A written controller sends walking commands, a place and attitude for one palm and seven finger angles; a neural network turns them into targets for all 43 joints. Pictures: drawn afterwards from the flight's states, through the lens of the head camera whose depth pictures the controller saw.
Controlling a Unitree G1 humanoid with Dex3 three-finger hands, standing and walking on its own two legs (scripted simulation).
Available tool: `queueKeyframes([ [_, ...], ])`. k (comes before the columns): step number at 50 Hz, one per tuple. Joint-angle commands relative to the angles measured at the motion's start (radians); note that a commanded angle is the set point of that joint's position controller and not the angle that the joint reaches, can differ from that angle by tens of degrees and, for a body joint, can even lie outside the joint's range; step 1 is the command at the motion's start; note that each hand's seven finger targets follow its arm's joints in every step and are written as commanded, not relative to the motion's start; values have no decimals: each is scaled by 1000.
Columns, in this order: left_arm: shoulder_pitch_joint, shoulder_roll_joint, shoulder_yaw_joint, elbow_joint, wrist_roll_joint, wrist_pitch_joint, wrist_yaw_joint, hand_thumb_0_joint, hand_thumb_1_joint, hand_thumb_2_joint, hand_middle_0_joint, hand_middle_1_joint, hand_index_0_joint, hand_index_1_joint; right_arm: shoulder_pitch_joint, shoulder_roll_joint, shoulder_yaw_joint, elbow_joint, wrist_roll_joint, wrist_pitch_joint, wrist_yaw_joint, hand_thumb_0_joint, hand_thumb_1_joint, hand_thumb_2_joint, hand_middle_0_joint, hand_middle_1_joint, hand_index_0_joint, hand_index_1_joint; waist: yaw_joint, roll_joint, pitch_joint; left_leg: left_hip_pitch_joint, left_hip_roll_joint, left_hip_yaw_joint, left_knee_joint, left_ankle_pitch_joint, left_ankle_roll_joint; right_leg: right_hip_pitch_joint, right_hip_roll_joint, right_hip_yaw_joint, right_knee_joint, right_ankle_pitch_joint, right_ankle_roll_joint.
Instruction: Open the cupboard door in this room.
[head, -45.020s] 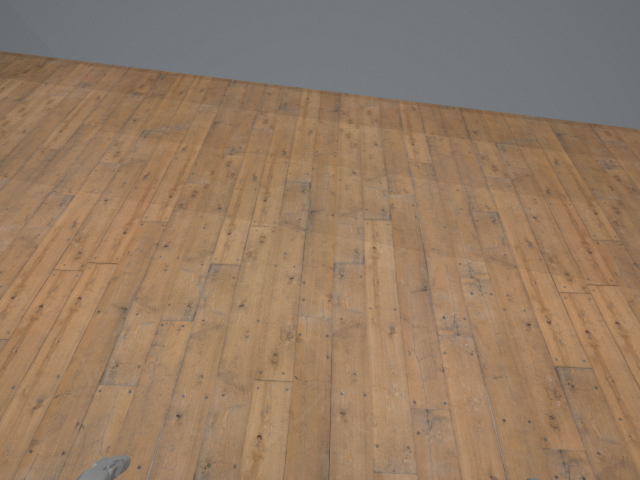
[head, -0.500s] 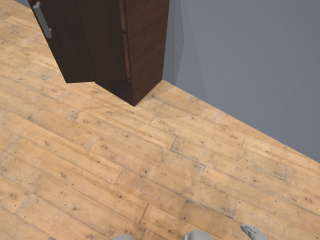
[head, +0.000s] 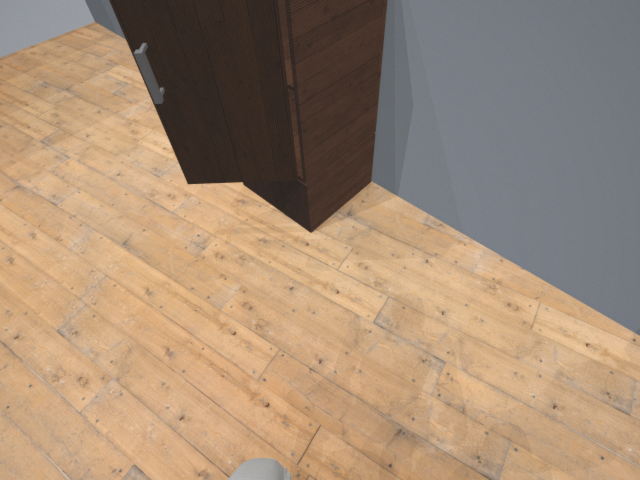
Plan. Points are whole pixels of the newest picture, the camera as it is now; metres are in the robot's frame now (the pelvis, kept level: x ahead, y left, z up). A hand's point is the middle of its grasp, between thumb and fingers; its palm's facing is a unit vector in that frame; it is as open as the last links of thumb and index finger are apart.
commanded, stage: take the last steps up to it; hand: left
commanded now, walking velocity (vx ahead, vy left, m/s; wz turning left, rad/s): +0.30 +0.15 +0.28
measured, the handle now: (151, 73) +1.03 +0.50 -0.05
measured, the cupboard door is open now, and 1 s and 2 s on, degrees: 44 44 44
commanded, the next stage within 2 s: come to a stop and stand still in 1.38 s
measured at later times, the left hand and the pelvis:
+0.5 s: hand out of the picture +0.05 +0.30 -0.18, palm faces +0.19 -0.96 -0.18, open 7.4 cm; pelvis +0.08 +0.11 +0.00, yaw +7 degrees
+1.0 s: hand (170, 337) +0.35 +0.29 -0.16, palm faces +0.17 -0.97 -0.19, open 7.2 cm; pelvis +0.27 +0.11 +0.00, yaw +7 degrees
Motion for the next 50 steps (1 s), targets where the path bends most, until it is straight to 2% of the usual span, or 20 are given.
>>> queueKeyframes([
  [1, 150, 184, 46, 4, 6, -31, 8, 0, 900, 900, -200, -300, -200, -300, -93, -34, 4, -83, -3, -34, 10, 0, -900, -900, 200, 300, 200, 300, 74, -166, -60, -139, 34, 13, -83, -5, 1, 201, -297, 224, -203, 401, -91],
  [10, 178, 215, 62, 72, 19, -42, -9, 0, 900, 900, -200, -300, -200, -300, -182, -28, 13, -133, -2, -58, 39, 0, -900, -900, 200, 300, 200, 300, 82, -181, 2, -47, 53, 69, -320, 5, 33, 102, -358, 188, -268, 38, -95],
  [12, 153, 230, 64, 78, 18, -38, -14, 0, 900, 900, -200, -300, -200, -300, -135, -24, 16, -126, -1, -65, 41, 0, -900, -900, 200, 300, 200, 300, 53, -167, 0, 93, 20, 119, -426, 49, 43, 19, -326, 122, -231, 32, -66],
  [14, 106, 223, 64, 79, 13, -32, -19, 0, 900, 900, -200, -300, -200, -300, 13, -57, 11, -81, -4, -79, 30, 0, -900, -900, 200, 300, 200, 300, -22, -99, -42, 371, -16, 171, -589, 120, 54, -125, -258, 36, -87, 26, -15],
  [15, 89, 183, 56, 60, 7, -28, -27, 0, 900, 900, -200, -300, -200, -300, 156, -138, -8, -46, -7, -88, 15, 0, -900, -900, 200, 300, 200, 300, -89, 86, -111, 560, 91, 18, -660, 39, 105, -258, -172, -46, 164, -2, 26],
  [16, 50, 117, 39, 10, 2, -28, -35, 0, 900, 900, -200, -300, -200, -300, 294, -242, -36, -19, -19, -93, 1, 0, -900, -900, 200, 300, 200, 300, -143, 353, -132, 646, 346, -378, -784, 35, 222, -490, -22, -85, 504, -315, 80],
  [17, -36, 113, 28, -28, 6, -28, -27, 0, 900, 900, -200, -300, -200, -300, 330, -255, -32, -1, -13, -85, -15, 0, -900, -900, 200, 300, 200, 300, -148, 223, -106, 574, 407, -424, -828, 75, 295, -562, -34, 55, 664, -321, 47],
  [19, -26, 115, 28, 4, 6, -23, -28, 0, 900, 900, -200, -300, -200, -300, 189, -165, -5, -46, -7, -96, -28, 0, -900, -900, 200, 300, 200, 300, -67, 146, -84, 442, 357, -333, -845, 58, 281, -553, -88, 123, 760, -160, 36],
  [22, 48, 87, 23, 56, 13, -11, -37, 0, 900, 900, -200, -300, -200, -300, 141, -87, 23, -47, -6, -127, -30, 0, -900, -900, 200, 300, 200, 300, 2, 70, -22, 362, 259, -144, -866, 333, 235, -470, -88, 118, 699, -14, 48],
  [26, 27, 77, 23, 50, 10, -5, -33, 0, 900, 900, -200, -300, -200, -300, 211, -62, 24, -3, -3, -145, -33, 0, -900, -900, 200, 300, 200, 300, 20, 44, -49, 433, 229, -59, -852, 632, 241, -472, -63, 102, 614, 58, 58],
  [37, -236, 57, 10, -67, 2, -10, -41, 0, 900, 900, -200, -300, -200, -300, 362, -53, 39, 106, -15, -144, -43, 0, -900, -900, 200, 300, 200, 300, -24, 45, 40, 454, 242, -22, -797, 780, 226, -347, -1, 57, 236, 66, 0],
  [38, -217, 62, 10, -68, 1, -11, -40, 0, 900, 900, -200, -300, -200, -300, 366, -60, 40, 114, -13, -142, -43, 0, -900, -900, 200, 300, 200, 300, -12, 49, 31, 442, 233, -13, -757, 852, 219, -280, 22, 41, 206, 46, -10],
  [40, -24, 90, 23, -16, 3, -25, -34, 0, 900, 900, -200, -300, -200, -300, 343, -71, 35, 120, -4, -142, -44, 0, -900, -900, 200, 300, 200, 300, 77, 5, -64, 395, 187, 15, -533, 989, 173, -7, 66, 22, 78, 111, -34],
  [41, 140, 141, 42, 28, 5, -36, -26, 0, 900, 900, -200, -300, -200, -300, 318, -68, 33, 110, 9, -148, -40, 0, -900, -900, 200, 300, 200, 300, 145, -35, -155, 218, 142, 49, -325, 841, 137, 283, -25, 131, 41, 203, -76],
  [42, 290, 237, 69, 70, 7, -43, -14, 0, 900, 900, -200, -300, -200, -300, 335, -33, 32, 78, 23, -155, -35, 0, -900, -900, 200, 300, 200, 300, 170, -213, -274, -66, -20, 114, 0, 195, 82, 548, -333, 549, -44, 365, -203],
  [43, 275, 266, 72, 74, -12, -43, -13, 0, 900, 900, -200, -300, -200, -300, 308, -46, 24, 70, 18, -143, -35, 0, -900, -900, 200, 300, 200, 300, 146, -224, -283, -117, -27, 28, 239, -159, 76, 450, -457, 710, -160, 349, -264],
  [45, 85, 168, 50, 27, -13, -35, -1, 0, 900, 900, -200, -300, -200, -300, 175, -6, 19, 37, 4, -121, -24, 0, -900, -900, 200, 300, 200, 300, 77, -51, -28, -172, 86, -52, 230, 11, 78, 109, -361, 488, -234, 191, -189],
  [46, 50, 120, 35, 24, -9, -44, -4, 0, 900, 900, -200, -300, -200, -300, 185, 28, 23, 43, -3, -108, -19, 0, -900, -900, 200, 300, 200, 300, 43, -62, 10, -125, 101, -38, 178, 76, 67, -5, -299, 376, -265, 195, -141],
  [48, 41, 78, 25, 37, -3, -59, -8, 0, 900, 900, -200, -300, -200, -300, 250, 55, 27, 65, -10, -90, -10, 0, -900, -900, 200, 300, 200, 300, 1, -151, -14, -62, 110, 0, 70, 134, 45, -64, -230, 238, -295, 230, -102],
  [50, 70, 66, 32, 53, 1, -73, -10, 0, 900, 900, -200, -300, -200, -300, 248, 72, 21, 68, -13, -86, -4, 0, -900, -900, 200, 300, 200, 300, -5, -131, -38, -56, 106, 31, -15, 174, 27, -48, -198, 186, -295, 290, -99],
])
